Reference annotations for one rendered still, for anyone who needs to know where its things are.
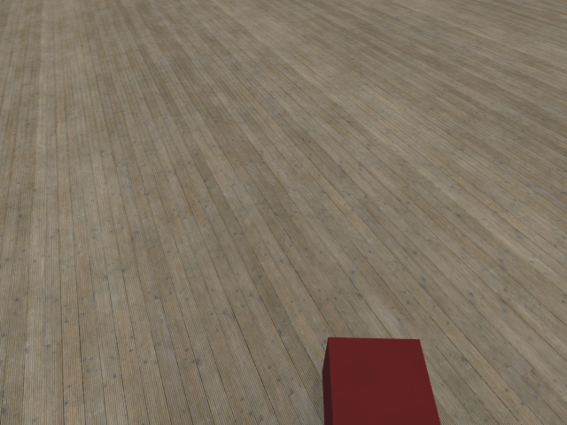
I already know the carton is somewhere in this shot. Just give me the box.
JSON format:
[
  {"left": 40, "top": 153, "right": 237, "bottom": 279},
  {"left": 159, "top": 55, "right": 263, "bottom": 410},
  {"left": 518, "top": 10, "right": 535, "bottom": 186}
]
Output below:
[{"left": 322, "top": 337, "right": 441, "bottom": 425}]

